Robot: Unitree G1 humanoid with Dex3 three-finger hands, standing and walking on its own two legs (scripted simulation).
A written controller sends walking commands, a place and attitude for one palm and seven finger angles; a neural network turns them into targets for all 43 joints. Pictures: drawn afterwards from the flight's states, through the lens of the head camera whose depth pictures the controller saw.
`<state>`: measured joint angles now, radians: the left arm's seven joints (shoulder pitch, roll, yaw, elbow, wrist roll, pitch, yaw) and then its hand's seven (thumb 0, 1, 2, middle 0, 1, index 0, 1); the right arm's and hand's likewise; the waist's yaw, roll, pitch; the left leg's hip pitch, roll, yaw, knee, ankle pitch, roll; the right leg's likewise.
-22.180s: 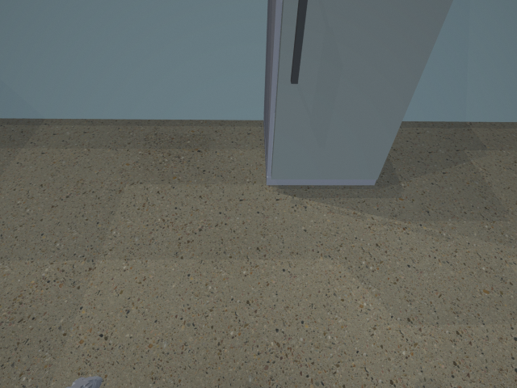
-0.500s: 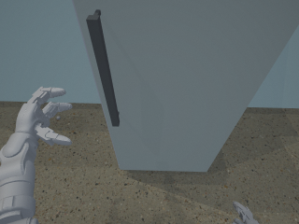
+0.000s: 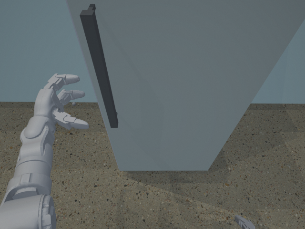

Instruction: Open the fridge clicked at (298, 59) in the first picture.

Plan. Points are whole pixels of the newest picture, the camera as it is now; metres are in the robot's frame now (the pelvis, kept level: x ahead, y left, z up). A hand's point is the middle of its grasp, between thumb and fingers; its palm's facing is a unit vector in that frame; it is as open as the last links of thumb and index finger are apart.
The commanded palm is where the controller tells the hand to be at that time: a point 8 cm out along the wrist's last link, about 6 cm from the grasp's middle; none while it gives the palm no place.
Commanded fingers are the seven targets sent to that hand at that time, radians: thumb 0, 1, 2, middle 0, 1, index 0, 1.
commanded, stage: move the hooked fingers beside the handle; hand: left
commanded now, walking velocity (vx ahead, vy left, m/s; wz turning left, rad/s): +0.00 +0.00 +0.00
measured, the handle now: (106, 80) +0.50 +0.16 +0.11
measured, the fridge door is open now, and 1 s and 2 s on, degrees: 0 0 0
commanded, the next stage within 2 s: feel for the door with the fingertips in 1.16 s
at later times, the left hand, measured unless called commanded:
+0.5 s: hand (81, 92) +0.44 +0.21 +0.11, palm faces +0.02 -1.00 +0.00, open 14.0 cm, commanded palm +0.41 +0.27 +0.11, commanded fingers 0.00 -0.50 0.30 -0.30 -1.20 -0.30 -1.20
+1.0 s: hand (81, 94) +0.43 +0.21 +0.11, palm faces +0.02 -1.00 +0.01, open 14.0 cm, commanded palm +0.41 +0.26 +0.11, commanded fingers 0.00 -0.50 0.30 -0.30 -1.20 -0.30 -1.20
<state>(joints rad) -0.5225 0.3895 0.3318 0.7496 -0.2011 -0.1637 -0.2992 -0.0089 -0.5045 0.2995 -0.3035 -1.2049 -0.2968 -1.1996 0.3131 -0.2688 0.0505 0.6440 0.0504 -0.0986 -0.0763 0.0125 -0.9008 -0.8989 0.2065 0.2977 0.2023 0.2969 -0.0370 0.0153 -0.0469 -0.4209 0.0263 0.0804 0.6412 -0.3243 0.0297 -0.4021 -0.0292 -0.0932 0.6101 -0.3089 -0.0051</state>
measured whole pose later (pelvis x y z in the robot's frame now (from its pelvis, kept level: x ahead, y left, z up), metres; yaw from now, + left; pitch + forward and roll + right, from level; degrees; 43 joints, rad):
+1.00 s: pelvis +0.00 +0.00 -0.01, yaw -1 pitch +9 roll -1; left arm -0.66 0.43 0.35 0.93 -0.19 -0.25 -0.31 -0.01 -0.50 0.30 -0.30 -1.20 -0.30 -1.20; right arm 0.35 -0.27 0.04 0.63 0.05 -0.01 -0.06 0.01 -0.90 -0.90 0.21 0.30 0.20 0.30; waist -0.07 0.02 -0.08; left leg -0.51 0.04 0.08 0.70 -0.35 0.03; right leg -0.49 -0.01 -0.08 0.66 -0.32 -0.01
